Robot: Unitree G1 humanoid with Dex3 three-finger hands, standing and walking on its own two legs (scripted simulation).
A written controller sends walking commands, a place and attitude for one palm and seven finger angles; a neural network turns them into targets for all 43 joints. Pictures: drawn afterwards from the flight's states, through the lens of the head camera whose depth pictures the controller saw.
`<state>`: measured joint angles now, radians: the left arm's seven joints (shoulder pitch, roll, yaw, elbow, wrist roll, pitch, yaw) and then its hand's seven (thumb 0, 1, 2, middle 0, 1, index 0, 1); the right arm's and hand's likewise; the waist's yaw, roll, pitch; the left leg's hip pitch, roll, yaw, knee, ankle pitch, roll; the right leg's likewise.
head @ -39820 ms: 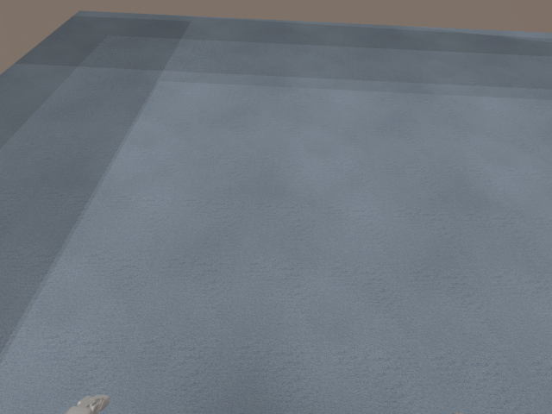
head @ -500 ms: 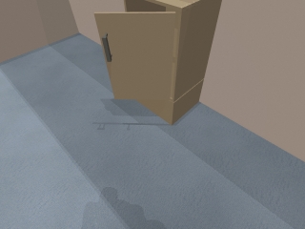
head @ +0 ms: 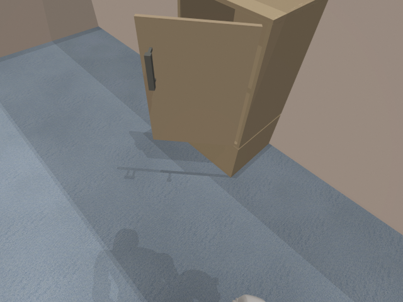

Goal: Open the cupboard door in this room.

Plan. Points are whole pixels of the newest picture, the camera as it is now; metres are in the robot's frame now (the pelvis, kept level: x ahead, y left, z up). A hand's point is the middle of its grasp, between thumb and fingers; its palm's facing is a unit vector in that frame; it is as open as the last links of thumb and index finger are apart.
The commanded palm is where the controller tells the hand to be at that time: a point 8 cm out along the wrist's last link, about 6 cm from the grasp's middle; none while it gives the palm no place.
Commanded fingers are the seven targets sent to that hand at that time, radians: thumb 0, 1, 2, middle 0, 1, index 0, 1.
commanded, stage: take the last steps up to it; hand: left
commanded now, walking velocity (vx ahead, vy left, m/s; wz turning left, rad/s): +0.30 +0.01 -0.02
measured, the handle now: (151, 69) +0.84 +0.25 -0.04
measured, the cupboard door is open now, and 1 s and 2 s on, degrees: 42 42 42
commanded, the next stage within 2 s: come to a stop and stand still in 0.50 s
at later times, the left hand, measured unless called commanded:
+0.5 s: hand (137, 265) +0.21 +0.17 -0.16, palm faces +0.05 -0.98 -0.21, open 7.1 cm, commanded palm none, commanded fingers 0.00 0.90 0.90 -0.20 -0.30 -0.20 -0.30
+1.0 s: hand (140, 224) +0.32 +0.19 -0.17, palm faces +0.02 -0.97 -0.24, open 7.4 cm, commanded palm none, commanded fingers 0.00 0.90 0.90 -0.20 -0.30 -0.20 -0.30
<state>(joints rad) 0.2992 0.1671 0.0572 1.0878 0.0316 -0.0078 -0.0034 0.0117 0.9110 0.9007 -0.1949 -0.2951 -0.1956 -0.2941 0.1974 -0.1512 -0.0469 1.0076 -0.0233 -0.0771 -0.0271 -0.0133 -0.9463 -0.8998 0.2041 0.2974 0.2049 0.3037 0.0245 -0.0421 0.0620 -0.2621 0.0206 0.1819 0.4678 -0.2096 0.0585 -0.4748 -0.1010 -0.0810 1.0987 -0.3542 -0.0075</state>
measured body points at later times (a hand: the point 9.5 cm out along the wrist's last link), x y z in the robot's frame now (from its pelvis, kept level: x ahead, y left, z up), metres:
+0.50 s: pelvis +0.17 -0.02 +0.01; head +0.21 -0.02 +0.45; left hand +0.21 +0.22 -0.15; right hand +0.18 -0.25 -0.15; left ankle +0.21 +0.11 -0.69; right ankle +0.15 -0.13 -0.74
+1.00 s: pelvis +0.24 -0.01 +0.00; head +0.28 -0.01 +0.44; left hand +0.32 +0.24 -0.15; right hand +0.32 -0.25 -0.15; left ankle +0.30 +0.11 -0.74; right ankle +0.24 -0.14 -0.72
